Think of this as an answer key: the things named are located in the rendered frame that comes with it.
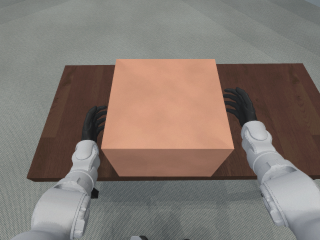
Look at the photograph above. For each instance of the table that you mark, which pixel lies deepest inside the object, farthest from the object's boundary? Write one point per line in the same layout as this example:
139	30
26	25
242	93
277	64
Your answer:
283	95

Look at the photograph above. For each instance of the robot left upper arm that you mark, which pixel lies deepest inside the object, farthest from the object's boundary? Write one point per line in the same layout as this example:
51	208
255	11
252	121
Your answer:
62	215

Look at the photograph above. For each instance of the right robot forearm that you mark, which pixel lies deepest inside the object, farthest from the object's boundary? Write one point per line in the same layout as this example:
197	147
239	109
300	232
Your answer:
262	157

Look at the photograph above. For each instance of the carton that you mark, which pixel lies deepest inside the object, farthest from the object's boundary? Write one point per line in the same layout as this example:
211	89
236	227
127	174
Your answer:
166	118

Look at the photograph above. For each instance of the robot right upper arm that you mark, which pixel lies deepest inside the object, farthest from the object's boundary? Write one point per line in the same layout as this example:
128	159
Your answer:
291	200

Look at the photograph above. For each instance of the right robot hand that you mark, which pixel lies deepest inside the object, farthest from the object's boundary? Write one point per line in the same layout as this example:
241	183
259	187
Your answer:
245	112

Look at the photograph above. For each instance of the left robot forearm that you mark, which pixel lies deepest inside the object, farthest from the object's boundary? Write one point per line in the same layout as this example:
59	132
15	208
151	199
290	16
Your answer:
83	174

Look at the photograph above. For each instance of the left robot hand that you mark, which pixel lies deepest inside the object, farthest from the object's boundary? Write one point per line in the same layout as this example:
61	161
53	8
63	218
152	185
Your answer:
90	130

